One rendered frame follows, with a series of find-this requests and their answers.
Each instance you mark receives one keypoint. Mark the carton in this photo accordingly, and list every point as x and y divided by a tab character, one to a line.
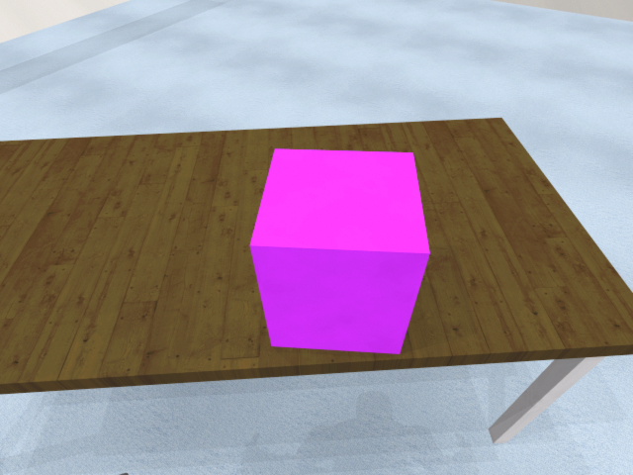
339	249

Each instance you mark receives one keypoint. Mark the table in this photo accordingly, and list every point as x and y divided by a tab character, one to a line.
126	261

